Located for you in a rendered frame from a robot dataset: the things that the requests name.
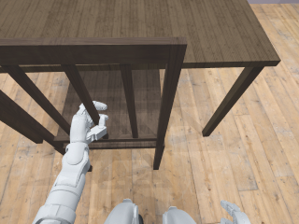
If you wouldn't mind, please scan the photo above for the robot left forearm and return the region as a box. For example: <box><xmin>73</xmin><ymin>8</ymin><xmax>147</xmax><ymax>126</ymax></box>
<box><xmin>32</xmin><ymin>142</ymin><xmax>91</xmax><ymax>224</ymax></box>

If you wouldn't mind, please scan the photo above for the right robot thigh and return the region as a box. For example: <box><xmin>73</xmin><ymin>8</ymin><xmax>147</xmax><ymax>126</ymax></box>
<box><xmin>162</xmin><ymin>209</ymin><xmax>196</xmax><ymax>224</ymax></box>

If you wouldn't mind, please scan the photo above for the robot right hand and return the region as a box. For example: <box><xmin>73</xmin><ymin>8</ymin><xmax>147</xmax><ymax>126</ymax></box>
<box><xmin>219</xmin><ymin>200</ymin><xmax>251</xmax><ymax>224</ymax></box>

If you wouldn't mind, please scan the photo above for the table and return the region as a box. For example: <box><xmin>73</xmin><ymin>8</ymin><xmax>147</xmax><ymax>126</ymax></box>
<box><xmin>0</xmin><ymin>0</ymin><xmax>281</xmax><ymax>144</ymax></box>

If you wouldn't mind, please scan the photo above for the robot left hand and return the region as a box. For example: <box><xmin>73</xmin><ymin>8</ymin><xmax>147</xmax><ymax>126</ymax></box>
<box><xmin>70</xmin><ymin>101</ymin><xmax>108</xmax><ymax>145</ymax></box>

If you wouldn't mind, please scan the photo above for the left robot thigh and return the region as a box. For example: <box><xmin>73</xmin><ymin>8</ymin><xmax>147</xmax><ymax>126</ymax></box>
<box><xmin>104</xmin><ymin>202</ymin><xmax>139</xmax><ymax>224</ymax></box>

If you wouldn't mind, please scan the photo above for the robot thigh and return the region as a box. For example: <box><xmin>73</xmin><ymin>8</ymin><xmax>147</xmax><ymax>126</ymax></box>
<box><xmin>104</xmin><ymin>202</ymin><xmax>139</xmax><ymax>224</ymax></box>
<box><xmin>162</xmin><ymin>209</ymin><xmax>196</xmax><ymax>224</ymax></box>

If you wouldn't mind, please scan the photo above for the chair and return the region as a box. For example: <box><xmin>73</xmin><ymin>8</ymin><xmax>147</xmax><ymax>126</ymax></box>
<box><xmin>0</xmin><ymin>36</ymin><xmax>188</xmax><ymax>172</ymax></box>

